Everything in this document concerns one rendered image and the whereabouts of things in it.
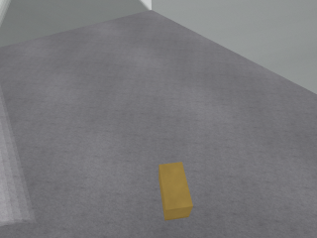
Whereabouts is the carton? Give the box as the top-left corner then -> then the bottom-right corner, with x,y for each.
158,162 -> 193,221

